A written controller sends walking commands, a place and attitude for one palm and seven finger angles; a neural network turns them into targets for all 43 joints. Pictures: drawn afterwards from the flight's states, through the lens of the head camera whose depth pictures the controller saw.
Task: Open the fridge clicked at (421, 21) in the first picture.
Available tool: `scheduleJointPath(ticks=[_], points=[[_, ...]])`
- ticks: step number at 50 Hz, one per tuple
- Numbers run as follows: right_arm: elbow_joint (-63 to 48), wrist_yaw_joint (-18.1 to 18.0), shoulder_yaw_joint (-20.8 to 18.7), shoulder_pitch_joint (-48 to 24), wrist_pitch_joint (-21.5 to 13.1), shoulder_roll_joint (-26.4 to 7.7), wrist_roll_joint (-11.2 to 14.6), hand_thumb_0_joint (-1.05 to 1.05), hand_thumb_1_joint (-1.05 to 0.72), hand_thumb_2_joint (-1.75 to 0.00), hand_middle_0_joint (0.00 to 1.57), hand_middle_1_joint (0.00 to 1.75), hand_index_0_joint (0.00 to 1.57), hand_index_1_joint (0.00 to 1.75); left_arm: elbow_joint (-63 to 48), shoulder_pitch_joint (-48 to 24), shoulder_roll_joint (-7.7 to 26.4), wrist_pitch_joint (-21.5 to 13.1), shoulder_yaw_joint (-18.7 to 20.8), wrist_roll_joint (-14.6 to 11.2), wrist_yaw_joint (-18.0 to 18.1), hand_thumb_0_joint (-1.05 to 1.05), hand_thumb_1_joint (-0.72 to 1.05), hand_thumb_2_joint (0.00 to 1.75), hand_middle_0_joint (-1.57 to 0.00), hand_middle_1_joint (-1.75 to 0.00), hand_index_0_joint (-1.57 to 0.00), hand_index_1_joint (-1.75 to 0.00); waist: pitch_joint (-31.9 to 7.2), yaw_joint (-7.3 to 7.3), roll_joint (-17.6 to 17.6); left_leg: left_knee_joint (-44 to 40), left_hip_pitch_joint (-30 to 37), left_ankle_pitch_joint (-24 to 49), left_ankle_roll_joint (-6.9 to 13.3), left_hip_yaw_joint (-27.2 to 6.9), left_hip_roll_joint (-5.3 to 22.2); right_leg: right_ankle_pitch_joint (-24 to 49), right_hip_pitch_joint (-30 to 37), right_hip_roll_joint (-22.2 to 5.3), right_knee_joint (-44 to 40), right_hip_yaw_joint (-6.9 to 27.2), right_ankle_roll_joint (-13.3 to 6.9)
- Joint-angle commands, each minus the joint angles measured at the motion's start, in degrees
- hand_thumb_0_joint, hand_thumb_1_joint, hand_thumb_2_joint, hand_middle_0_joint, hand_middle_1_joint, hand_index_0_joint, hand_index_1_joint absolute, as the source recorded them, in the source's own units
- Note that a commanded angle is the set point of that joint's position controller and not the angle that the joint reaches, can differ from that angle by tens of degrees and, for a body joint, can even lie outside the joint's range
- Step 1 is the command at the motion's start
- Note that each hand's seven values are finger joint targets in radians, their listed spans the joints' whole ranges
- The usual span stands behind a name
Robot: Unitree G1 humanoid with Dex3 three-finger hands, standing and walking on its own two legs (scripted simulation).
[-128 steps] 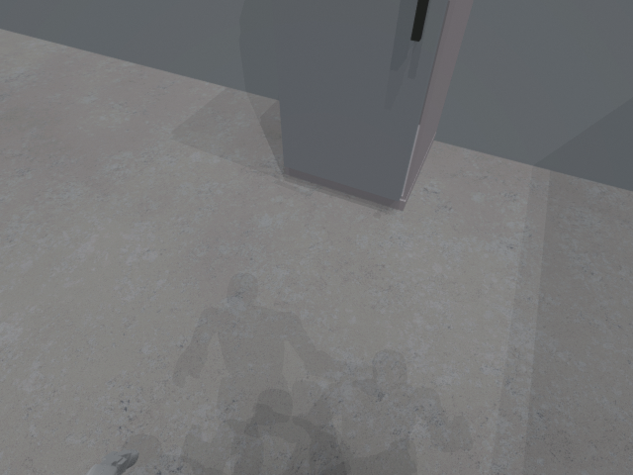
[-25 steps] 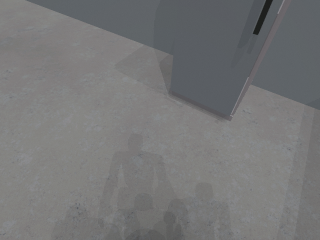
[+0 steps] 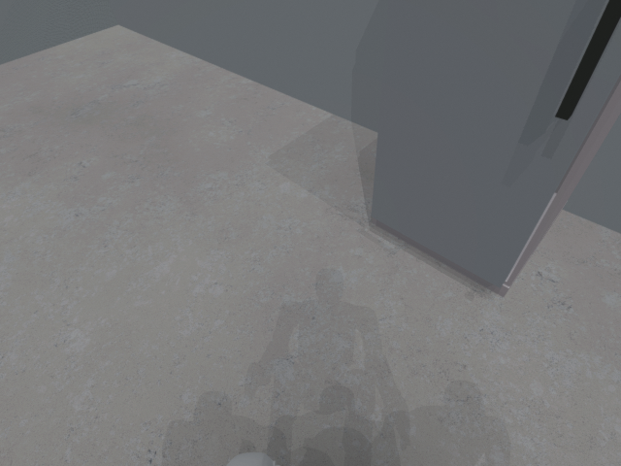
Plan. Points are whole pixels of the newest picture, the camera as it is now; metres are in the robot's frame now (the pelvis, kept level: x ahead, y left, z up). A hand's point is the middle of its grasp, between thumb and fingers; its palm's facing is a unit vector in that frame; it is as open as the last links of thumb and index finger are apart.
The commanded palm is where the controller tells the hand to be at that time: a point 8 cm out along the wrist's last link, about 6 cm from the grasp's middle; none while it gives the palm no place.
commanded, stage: walk to a spot facing it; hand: right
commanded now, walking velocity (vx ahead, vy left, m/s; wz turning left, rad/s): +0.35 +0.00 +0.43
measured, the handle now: (613, 15) +0.82 -0.54 +0.20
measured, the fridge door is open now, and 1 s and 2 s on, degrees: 0 0 0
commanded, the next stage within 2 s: turn to face it in 0.66 s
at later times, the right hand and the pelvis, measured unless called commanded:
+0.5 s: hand (415, 381) +0.30 -0.15 -0.18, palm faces -0.22 +0.97 -0.07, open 7.3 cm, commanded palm none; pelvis +0.18 -0.02 +0.00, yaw +13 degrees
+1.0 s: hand (412, 288) +0.49 -0.18 -0.18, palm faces -0.30 +0.93 -0.22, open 7.3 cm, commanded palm none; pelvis +0.40 +0.00 -0.01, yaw +22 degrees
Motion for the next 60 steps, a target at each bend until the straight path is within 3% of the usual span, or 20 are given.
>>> scheduleJointPath(ticks=[1,9,21,26,28,30,31,32,33,34,35,39,43,48,49,50,51,52,55,60], points=[[-1.16,0.66,-0.42,6.83,1.49,0.63,-0.74,0.0,-0.9,-0.9,0.2,0.3,0.2,0.3,0.15,6.65,4.25,-0.97,0.6,0.1,-0.25,0.0,0.9,0.9,-0.2,-0.3,-0.2,-0.3,2.34,-0.9,-6.38,0.04,-5.63,8.18,-1.23,-2.25,3.62,-2.7,-2.0,-15.26,-22.14,11.89,4.03],[-4.82,1.22,-1.71,-3.08,2.6,-1.36,-0.47,0.0,-0.9,-0.9,0.2,0.3,0.2,0.3,2.45,15.23,4.96,-1.36,0.34,-0.41,0.77,0.0,0.9,0.9,-0.2,-0.3,-0.2,-0.3,3.74,1.52,-4.97,-5.03,-18.24,13.53,-2.9,-1.04,3.74,12.01,12.68,-16.06,-20.96,7.31,8.97],[-8.95,1.92,-0.44,-15.03,2.28,1.06,-0.06,0.0,-0.9,-0.9,0.2,0.3,0.2,0.3,6.5,25.88,2.78,-0.47,-1.12,0.56,1.82,0.0,0.9,0.9,-0.2,-0.3,-0.2,-0.3,7.6,4.7,-7.56,-19.0,-18.42,6.21,-0.04,8.63,0.58,39.55,24.27,-17.42,-16.25,-1.58,7.94],[-8.78,1.61,-0.58,-11.23,1.28,0.12,-0.09,0.0,-0.9,-0.9,0.2,0.3,0.2,0.3,5.37,24.77,5.87,0.59,0.06,0.34,1.53,0.0,0.9,0.9,-0.2,-0.3,-0.2,-0.3,2.9,1.89,-11.52,-29.37,-4.64,0.13,3.41,16.6,-6.78,71.12,25.23,-16.62,-4.0,-8.17,7.66],[-7.44,1.26,-1.31,-5.15,0.63,-2.04,-0.28,0.0,-0.9,-0.9,0.2,0.3,0.2,0.3,3.81,22.06,7.58,0.8,0.74,0.01,1.16,0.0,0.9,0.9,-0.2,-0.3,-0.2,-0.3,-0.58,-1.39,-15.12,-32.47,3.5,-0.91,4.89,16.64,-8.06,77.03,22.94,-17.06,6.2,-8.93,7.78],[-4.22,0.98,-2.7,7.53,-0.77,-6.76,-0.3,0.0,-0.9,-0.9,0.2,0.3,0.2,0.3,0.52,15.6,8.45,0.8,1.2,-0.83,0.23,0.0,0.9,0.9,-0.2,-0.3,-0.2,-0.3,-6.84,-8.04,-14.79,-42.73,26.02,6.82,8.09,10.83,-3.65,57.05,7.94,-17.14,28.4,-8.05,8.24],[-3.26,0.59,-3.45,12.07,-1.4,-11.74,0.03,0.0,-0.9,-0.9,0.2,0.3,0.2,0.3,-2.39,14.64,4.63,0.79,0.83,-1.72,0.01,0.0,0.9,0.9,-0.2,-0.3,-0.2,-0.3,-12.2,-8.48,-1.62,-45.28,42.73,22.8,15.84,-14.33,12.09,-0.93,-11.83,-8.32,48.16,-4.75,9.45],[-3.16,-0.22,-3.53,11.47,-1.22,-13.62,1.52,0.0,-0.9,-0.9,0.2,0.3,0.2,0.3,-5.31,9.6,3.83,0.33,0.96,-1.37,0.38,0.0,0.9,0.9,-0.2,-0.3,-0.2,-0.3,-12.83,-6.88,1.26,-48.79,43.92,40.21,20.82,-30.18,20.61,-20.98,-23.11,-2.82,59.88,3.32,9.86],[-4.32,-0.85,-3.53,7.73,-0.86,-12.76,1.68,0.0,-0.9,-0.9,0.2,0.3,0.2,0.3,-6.22,7.12,3.85,0.67,1.48,-0.75,0.43,0.0,0.9,0.9,-0.2,-0.3,-0.2,-0.3,-5.65,-5.05,-3.39,-50.65,37.07,39.47,20.28,-23.0,20.34,-14.61,-25.01,-6.06,58.7,10.52,8.71],[-5.64,-0.85,-2.78,5.22,-1.31,-10.82,1.45,0.0,-0.9,-0.9,0.2,0.3,0.2,0.3,-8.05,5.39,2.57,1.09,1.6,-0.44,-0.19,0.0,0.9,0.9,-0.2,-0.3,-0.2,-0.3,1.2,-3.62,-6.06,-51.66,28.8,40.25,11.05,-17.7,16.42,-10.88,-25.56,-7.2,54.34,11.98,9.02],[-5.56,-0.75,-2.15,2.72,-2.08,-9.28,1.14,0.0,-0.9,-0.9,0.2,0.3,0.2,0.3,-7.33,7.99,2.38,1.79,1.12,0.06,-0.32,0.0,0.9,0.9,-0.2,-0.3,-0.2,-0.3,-0.33,0.32,-0.09,-52.92,25.05,37.95,9.07,-16.75,15.08,-7.81,-24.15,-8.59,51.63,12.53,9.98],[-7.24,-1.15,-1.07,-2.65,-3.22,-6.66,0.01,0.0,-0.9,-0.9,0.2,0.3,0.2,0.3,-5.23,9.49,2.54,4.08,0.7,0.46,-0.35,0.0,0.9,0.9,-0.2,-0.3,-0.2,-0.3,1.27,5.19,-0.2,-54.0,9.95,40.0,9.4,-4.94,9.64,-6.75,-15.07,-8.38,38.7,10.87,11.26],[-5.71,-1.0,-0.28,-1.35,-2.89,-6.3,0.22,0.0,-0.9,-0.9,0.2,0.3,0.2,0.3,-4.85,5.32,1.58,4.02,-0.79,-0.01,-1.24,0.0,0.9,0.9,-0.2,-0.3,-0.2,-0.3,-1.22,3.84,4.74,-51.53,12.44,43.37,6.3,0.96,4.22,2.36,-9.08,-5.37,21.12,6.51,10.85],[-4.52,-1.83,-0.42,1.14,-1.93,-7.95,0.4,0.0,-0.9,-0.9,0.2,0.3,0.2,0.3,-4.93,1.17,4.42,2.78,-0.76,0.1,-1.47,0.0,0.9,0.9,-0.2,-0.3,-0.2,-0.3,-5.12,1.77,6.15,-41.87,25.7,43.52,2.3,3.19,6.53,7.78,-4.19,-0.97,3.16,6.54,8.93],[-4.9,-2.13,-0.41,0.84,-1.55,-8.17,0.65,0.0,-0.9,-0.9,0.2,0.3,0.2,0.3,-4.1,4.63,6.68,2.6,-0.12,0.42,-1.52,0.0,0.9,0.9,-0.2,-0.3,-0.2,-0.3,-7.6,3.51,2.93,-34.48,24.52,39.7,0.31,4.21,6.85,18.13,2.61,-1.69,-1.59,8.03,8.26],[-5.56,-2.16,-0.27,1.68,-1.41,-7.12,1.28,0.0,-0.9,-0.9,0.2,0.3,0.2,0.3,-3.86,8.63,10.94,2.47,0.92,0.96,-1.35,0.0,0.9,0.9,-0.2,-0.3,-0.2,-0.3,-12.34,4.94,-5.28,-24.46,15.89,26.76,-2.56,6.34,3.83,41.98,15.21,-7.87,0.03,14.43,4.94],[-6.51,-2.01,0.23,4.41,-1.35,-4.74,2.23,0.0,-0.9,-0.9,0.2,0.3,0.2,0.3,-3.59,12.13,15.58,2.63,1.8,0.85,-1.14,0.0,0.9,0.9,-0.2,-0.3,-0.2,-0.3,-16.39,5.27,-18.35,-9.89,2.95,-12.95,-4.73,5.84,-1.84,69.9,25.55,-21.28,1.43,29.91,-3.6],[-7.66,-2.32,0.68,3.15,-0.66,-5.51,1.82,0.0,-0.9,-0.9,0.2,0.3,0.2,0.3,-3.38,12.0,16.32,3.61,1.43,-0.03,-0.9,0.0,0.9,0.9,-0.2,-0.3,-0.2,-0.3,-14.05,4.94,-16.86,-2.23,3.21,-23.08,-4.67,0.76,-1.28,69.1,20.11,-23.87,-1.72,31.75,-7.68],[-8.93,-2.09,-0.56,-4.51,0.66,-6.33,1.01,0.0,-0.9,-0.9,0.2,0.3,0.2,0.3,-5.47,3.68,12.05,4.1,0.91,0.3,-0.26,0.0,0.9,0.9,-0.2,-0.3,-0.2,-0.3,-4.25,3.1,-11.05,-2.31,-1.4,-14.78,-5.3,-1.81,2.19,36.62,6.47,-17.76,-8.28,30.19,-5.11],[-9.46,-1.26,-1.48,-3.27,2.29,-4.91,0.62,0.0,-0.9,-0.9,0.2,0.3,0.2,0.3,-7.76,0.45,11.53,4.59,2.14,0.38,-0.79,0.0,0.9,0.9,-0.2,-0.3,-0.2,-0.3,-6.4,1.52,-8.98,-8.58,1.7,-6.22,-5.75,-0.1,1.56,11.54,0.5,-11.98,-13.56,26.43,-2.25]])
